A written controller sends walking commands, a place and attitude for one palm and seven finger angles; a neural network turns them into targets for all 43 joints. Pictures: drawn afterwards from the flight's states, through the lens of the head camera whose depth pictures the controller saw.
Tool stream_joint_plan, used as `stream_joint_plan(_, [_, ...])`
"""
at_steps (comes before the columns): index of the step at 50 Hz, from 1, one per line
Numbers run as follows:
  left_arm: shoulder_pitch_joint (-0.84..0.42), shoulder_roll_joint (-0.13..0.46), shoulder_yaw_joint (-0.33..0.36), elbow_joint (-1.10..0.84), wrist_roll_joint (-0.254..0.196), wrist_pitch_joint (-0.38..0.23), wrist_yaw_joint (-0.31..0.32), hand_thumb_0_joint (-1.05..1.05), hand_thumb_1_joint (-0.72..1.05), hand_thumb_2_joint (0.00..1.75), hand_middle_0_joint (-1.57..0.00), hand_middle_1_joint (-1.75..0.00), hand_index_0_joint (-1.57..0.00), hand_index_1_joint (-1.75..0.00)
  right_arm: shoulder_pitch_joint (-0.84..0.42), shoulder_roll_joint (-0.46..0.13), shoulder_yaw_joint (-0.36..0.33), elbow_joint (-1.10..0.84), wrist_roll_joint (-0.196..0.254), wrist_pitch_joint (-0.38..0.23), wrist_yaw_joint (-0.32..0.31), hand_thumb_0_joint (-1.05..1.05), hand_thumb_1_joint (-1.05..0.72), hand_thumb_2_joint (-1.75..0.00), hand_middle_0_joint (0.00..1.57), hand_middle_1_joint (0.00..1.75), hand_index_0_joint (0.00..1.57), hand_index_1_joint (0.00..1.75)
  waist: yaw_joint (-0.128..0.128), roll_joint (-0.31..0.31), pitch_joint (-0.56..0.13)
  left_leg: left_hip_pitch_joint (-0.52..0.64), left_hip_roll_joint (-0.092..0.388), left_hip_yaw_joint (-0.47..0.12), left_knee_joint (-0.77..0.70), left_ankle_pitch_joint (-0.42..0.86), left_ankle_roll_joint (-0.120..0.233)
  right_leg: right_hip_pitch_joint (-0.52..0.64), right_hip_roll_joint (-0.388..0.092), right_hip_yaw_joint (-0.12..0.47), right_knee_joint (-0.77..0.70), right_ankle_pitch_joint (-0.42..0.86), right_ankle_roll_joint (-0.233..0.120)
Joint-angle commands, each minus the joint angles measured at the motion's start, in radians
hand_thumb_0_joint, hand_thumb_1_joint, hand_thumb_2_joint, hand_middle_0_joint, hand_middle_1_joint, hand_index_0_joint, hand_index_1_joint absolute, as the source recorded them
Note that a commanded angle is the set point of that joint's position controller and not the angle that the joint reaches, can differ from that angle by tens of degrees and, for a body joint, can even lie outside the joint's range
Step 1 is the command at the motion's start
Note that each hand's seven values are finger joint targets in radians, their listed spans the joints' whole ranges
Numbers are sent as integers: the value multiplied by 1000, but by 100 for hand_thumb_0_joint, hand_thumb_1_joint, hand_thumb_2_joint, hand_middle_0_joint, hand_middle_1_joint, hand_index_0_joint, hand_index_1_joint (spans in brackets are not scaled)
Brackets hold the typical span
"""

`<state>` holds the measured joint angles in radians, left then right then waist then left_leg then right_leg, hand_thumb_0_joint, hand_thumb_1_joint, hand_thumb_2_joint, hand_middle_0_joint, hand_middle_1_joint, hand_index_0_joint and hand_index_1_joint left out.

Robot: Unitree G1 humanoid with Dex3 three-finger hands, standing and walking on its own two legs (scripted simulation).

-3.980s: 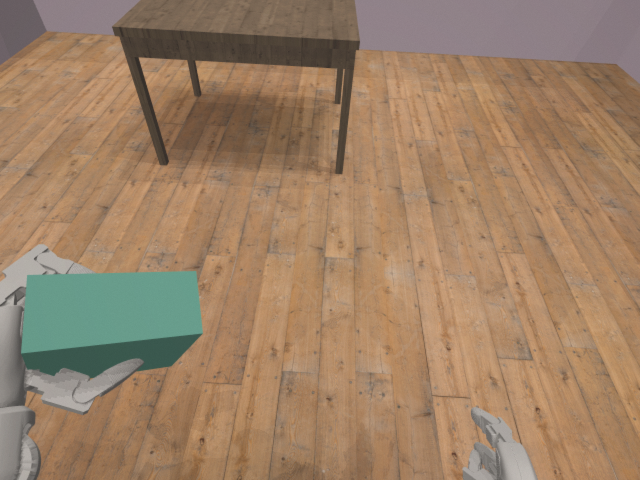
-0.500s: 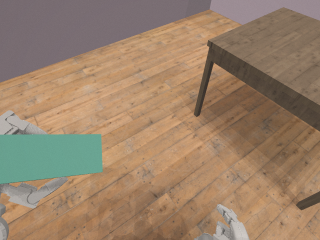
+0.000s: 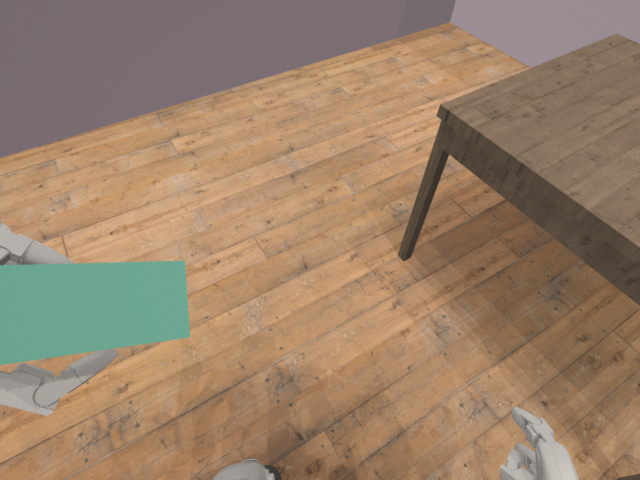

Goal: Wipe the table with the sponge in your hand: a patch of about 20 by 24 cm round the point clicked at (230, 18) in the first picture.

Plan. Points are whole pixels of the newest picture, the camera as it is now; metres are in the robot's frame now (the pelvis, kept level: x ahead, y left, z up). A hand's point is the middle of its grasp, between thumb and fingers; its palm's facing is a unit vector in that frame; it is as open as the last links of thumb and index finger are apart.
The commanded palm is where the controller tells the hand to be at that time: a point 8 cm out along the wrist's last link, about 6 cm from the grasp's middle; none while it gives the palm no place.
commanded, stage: walk to a spot facing it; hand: left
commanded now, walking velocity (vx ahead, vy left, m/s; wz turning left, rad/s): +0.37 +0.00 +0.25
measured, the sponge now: (111, 312) +0.22 +0.20 +0.17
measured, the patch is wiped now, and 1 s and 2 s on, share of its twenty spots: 0.00 0.00 0.00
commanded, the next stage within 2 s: turn to face it in 0.78 s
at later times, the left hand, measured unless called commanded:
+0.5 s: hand (120, 230) +0.31 +0.22 +0.18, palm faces +0.56 -0.72 -0.41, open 10.1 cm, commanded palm +0.24 +0.25 +0.19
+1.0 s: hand (83, 164) +0.38 +0.28 +0.19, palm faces +0.62 -0.64 -0.46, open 10.2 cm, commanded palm +0.30 +0.30 +0.19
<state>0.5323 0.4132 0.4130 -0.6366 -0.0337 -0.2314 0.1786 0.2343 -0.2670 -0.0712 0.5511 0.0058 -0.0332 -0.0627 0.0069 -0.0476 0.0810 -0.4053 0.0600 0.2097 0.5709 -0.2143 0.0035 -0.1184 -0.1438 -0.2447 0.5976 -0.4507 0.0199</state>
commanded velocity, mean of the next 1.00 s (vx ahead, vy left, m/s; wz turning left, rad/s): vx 0.24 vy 0.00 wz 0.26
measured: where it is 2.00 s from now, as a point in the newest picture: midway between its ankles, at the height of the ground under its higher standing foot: (344, 477)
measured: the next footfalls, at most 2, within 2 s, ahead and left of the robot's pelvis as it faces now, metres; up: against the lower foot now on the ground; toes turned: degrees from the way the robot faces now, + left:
left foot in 0.02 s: +0.13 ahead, +0.12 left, +0.00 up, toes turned +11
right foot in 0.40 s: +0.18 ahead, -0.15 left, +0.00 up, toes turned -5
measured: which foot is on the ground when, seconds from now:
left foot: up 0.00-0.00, down 0.02-0.40, up 0.42-0.80, down 0.82-1.00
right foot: down 0.00-0.02, up 0.04-0.38, down 0.40-0.82, up 0.84-1.00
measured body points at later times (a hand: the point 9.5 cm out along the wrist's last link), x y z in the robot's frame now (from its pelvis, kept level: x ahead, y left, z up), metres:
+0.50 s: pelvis +0.13 -0.05 +0.00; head +0.14 -0.08 +0.45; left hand +0.27 +0.25 +0.20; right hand +0.32 -0.25 -0.11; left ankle +0.08 +0.08 -0.66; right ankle +0.14 -0.15 -0.73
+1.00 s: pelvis +0.24 -0.02 +0.00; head +0.28 +0.02 +0.44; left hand +0.34 +0.31 +0.21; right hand +0.48 -0.15 -0.09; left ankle +0.27 +0.09 -0.73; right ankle +0.27 -0.16 -0.64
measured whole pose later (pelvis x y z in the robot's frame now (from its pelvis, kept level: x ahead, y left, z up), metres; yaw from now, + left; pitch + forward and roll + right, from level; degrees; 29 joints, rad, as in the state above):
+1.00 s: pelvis +0.24 -0.02 +0.00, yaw +19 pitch -1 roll -1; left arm 0.43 0.45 0.44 -0.61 -0.04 -0.20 0.14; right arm 0.14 -0.11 0.01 0.58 0.02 -0.06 -0.02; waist -0.01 -0.04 0.13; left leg -0.38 0.04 0.12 0.60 -0.22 0.05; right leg -0.54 -0.11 -0.07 1.23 -0.45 0.06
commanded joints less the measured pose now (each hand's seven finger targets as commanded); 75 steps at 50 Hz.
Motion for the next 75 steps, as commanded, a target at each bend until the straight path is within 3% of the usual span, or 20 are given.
stream_joint_plan(1, [-106,116,77,-160,-6,-70,27,0,10,130,-120,-160,-120,-160,-68,-70,-15,-139,-6,-58,-10,0,-90,-90,20,30,20,30,-18,398,-305,566,338,-634,-181,341,226,-421,74,99,616,-134,4])
stream_joint_plan(4, [-213,178,98,-94,8,-52,-5,0,10,130,-120,-160,-120,-160,-107,-62,1,-107,1,-60,8,0,-90,-90,20,30,20,30,-22,210,-174,314,382,-670,-270,58,282,-526,3,261,725,-106,9])
stream_joint_plan(9, [-101,134,90,-269,-4,-75,-10,0,10,130,-120,-160,-120,-160,-112,-32,17,-92,4,-108,20,0,-90,-90,20,30,20,30,9,317,-181,136,229,-334,-312,-60,179,-363,9,166,455,73,19])
stream_joint_plan(18, [-146,69,43,14,6,-24,-9,0,10,130,-120,-160,-120,-160,-93,-26,26,-61,9,-98,-12,0,-90,-90,20,30,20,30,4,169,-169,96,158,-216,-116,-205,95,-61,102,38,-98,96,32])
stream_joint_plan(19, [-170,85,41,39,13,-14,-8,0,10,130,-120,-160,-120,-160,-89,-13,30,-57,10,-88,-14,0,-90,-90,20,30,20,30,5,43,-176,21,109,-174,64,-231,74,14,21,155,-201,66,-5])
stream_joint_plan(20, [-192,119,44,46,23,-2,-5,0,10,130,-120,-160,-120,-160,-86,14,36,-65,11,-76,-13,0,-90,-90,20,30,20,30,10,-246,-188,-196,-10,-81,375,-297,27,144,-203,498,-299,52,-104])
stream_joint_plan(21, [-196,143,54,53,9,15,-3,0,10,130,-120,-160,-120,-160,-140,-9,39,-81,10,-82,-13,0,-90,-90,20,30,20,30,36,-297,-153,-362,-59,-160,610,-371,5,187,-347,707,-350,176,-184])
stream_joint_plan(24, [-255,139,37,-21,9,-18,-11,0,10,130,-120,-160,-120,-160,-151,-28,40,-54,1,-83,-6,0,-90,-90,20,30,20,30,10,-85,-59,-360,31,-231,751,-202,-32,72,-299,488,-331,338,-171])
stream_joint_plan(28, [-182,152,63,-95,16,-40,-5,0,10,130,-120,-160,-120,-160,-163,-28,36,-70,-7,-53,-1,0,-90,-90,20,30,20,30,5,-56,-68,-307,41,-158,597,-135,-37,92,-239,170,-279,642,-126])
stream_joint_plan(35, [3,166,161,-186,-10,-43,28,0,10,130,-120,-160,-120,-160,-115,-3,9,-154,-2,-44,4,0,-90,-90,20,30,20,30,48,-100,-165,-166,6,28,156,-111,-26,204,-231,67,-164,900,-128])
stream_joint_plan(39, [-17,153,137,-202,-18,-36,40,0,10,130,-120,-160,-120,-160,-59,-14,-9,-155,-2,-41,-8,0,-90,-90,20,30,20,30,-37,-41,-313,256,-101,92,-95,68,-2,40,-171,-41,269,910,-37])
stream_joint_plan(40, [-31,151,135,-218,-17,-53,40,0,10,130,-120,-160,-120,-160,-65,-26,-16,-155,-2,-42,-12,0,-90,-90,20,30,20,30,-47,123,-362,479,-1,-75,-120,202,60,-147,-105,-27,512,590,6])
stream_joint_plan(41, [-15,125,106,-235,-26,-62,32,0,10,130,-120,-160,-120,-160,-76,-52,-20,-159,-2,-52,-7,0,-90,-90,20,30,20,30,-29,379,-377,612,305,-547,-92,685,221,-420,51,57,741,-151,55])
stream_joint_plan(42, [-63,193,143,-231,-4,-66,29,0,10,130,-120,-160,-120,-160,-60,-53,-1,-160,1,-69,11,0,-90,-90,20,30,20,30,-35,303,-348,590,426,-791,-121,820,323,-528,84,191,858,-290,37])
stream_joint_plan(43, [-140,208,136,-165,4,-52,-1,0,10,130,-120,-160,-120,-160,-79,-81,-7,-136,8,-73,28,0,-90,-90,20,30,20,30,-42,160,-250,466,404,-729,-158,642,299,-575,36,259,848,-201,34])
stream_joint_plan(51, [-40,133,110,-295,-20,-61,-25,0,10,130,-120,-160,-120,-160,-108,-30,22,-102,8,-112,37,0,-90,-90,20,30,20,30,2,315,-249,164,209,-184,-256,236,126,-306,63,143,384,135,34])
stream_joint_plan(60, [-312,56,-24,23,13,4,-30,0,10,130,-120,-160,-120,-160,-100,-36,37,-82,6,-130,8,0,-90,-90,20,30,20,30,15,191,-154,169,252,-103,-40,53,29,-144,125,117,-80,204,41])
stream_joint_plan(63, [-392,134,-14,-2,21,14,-23,0,10,130,-120,-160,-120,-160,-139,0,59,-116,-1,-122,8,0,-90,-90,20,30,20,30,11,-244,-153,-104,-7,-110,434,-429,-69,-39,-213,654,-236,907,-154])
stream_joint_plan(68, [-185,171,86,-153,-14,-23,-10,0,10,130,-120,-160,-120,-160,-172,-1,63,-120,-3,-69,20,0,-90,-90,20,30,20,30,18,-2,-220,-161,4,-212,610,-256,-90,45,-136,515,-176,860,-181])
stream_joint_plan(75, [35,185,188,-163,-38,-53,-6,0,10,130,-120,-160,-120,-160,-164,-24,30,-164,-3,-17,41,0,-90,-90,20,30,20,30,31,-15,-301,-68,-13,-177,260,-229,-88,68,-95,575,-192,744,-202])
